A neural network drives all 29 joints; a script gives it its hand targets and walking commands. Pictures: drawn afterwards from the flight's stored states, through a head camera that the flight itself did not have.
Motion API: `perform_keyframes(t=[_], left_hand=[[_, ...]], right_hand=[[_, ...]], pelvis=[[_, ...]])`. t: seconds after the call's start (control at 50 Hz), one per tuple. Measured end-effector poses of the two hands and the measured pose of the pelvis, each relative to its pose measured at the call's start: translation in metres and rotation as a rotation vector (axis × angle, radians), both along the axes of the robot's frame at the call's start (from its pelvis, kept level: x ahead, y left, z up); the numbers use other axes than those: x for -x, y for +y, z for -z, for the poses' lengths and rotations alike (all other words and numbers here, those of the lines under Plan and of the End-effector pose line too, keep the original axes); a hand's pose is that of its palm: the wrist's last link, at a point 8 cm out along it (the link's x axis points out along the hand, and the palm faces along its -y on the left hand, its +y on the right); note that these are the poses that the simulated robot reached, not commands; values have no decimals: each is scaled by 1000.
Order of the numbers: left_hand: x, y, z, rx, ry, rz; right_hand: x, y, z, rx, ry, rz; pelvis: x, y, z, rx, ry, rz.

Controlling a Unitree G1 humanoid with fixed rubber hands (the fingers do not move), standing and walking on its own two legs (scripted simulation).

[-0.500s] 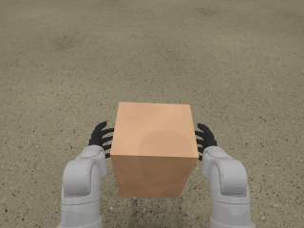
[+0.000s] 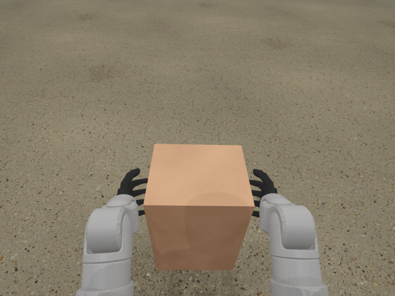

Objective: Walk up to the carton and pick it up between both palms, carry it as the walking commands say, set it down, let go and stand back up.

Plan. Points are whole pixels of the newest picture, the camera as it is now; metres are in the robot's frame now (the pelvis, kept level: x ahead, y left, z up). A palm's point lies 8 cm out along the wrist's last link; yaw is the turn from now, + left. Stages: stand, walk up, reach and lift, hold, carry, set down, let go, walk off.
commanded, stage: carry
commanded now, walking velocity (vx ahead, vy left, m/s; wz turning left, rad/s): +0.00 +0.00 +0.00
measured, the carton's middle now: (196, 211) +0.31 +0.01 +0.01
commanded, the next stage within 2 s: none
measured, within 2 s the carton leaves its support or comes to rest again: neither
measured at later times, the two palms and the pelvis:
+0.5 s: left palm (131, 205) +0.27 +0.13 +0.09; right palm (274, 212) +0.27 -0.13 +0.09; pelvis -0.01 +0.00 +0.00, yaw +0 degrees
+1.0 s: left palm (139, 201) +0.28 +0.12 +0.09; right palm (279, 208) +0.28 -0.15 +0.08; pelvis +0.00 -0.01 +0.00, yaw +0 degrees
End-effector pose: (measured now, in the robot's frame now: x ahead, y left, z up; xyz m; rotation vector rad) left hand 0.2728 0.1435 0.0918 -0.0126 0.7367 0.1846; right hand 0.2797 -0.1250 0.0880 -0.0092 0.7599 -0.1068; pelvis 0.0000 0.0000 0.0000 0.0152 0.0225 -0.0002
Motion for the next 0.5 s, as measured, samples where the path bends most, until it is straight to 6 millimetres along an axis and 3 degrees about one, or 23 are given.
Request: perform_keyframes(t=[0.26,0.5], left_hand=[[7,0,-2,-1,0,24],[1,-9,-2,-10,1,38]], right_hand=[[15,0,0,-4,0,31],[14,-9,3,-14,1,47]], pelvis=[[13,7,0,1,2,2],[12,4,1,-1,8,6]])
